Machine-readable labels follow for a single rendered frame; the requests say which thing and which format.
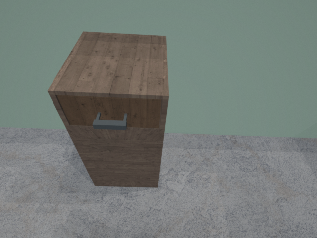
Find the handle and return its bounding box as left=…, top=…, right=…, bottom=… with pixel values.
left=93, top=112, right=127, bottom=130

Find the drawer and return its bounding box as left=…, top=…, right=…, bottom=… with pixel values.
left=57, top=95, right=161, bottom=128

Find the cabinet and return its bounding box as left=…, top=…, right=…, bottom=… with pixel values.
left=48, top=31, right=169, bottom=188

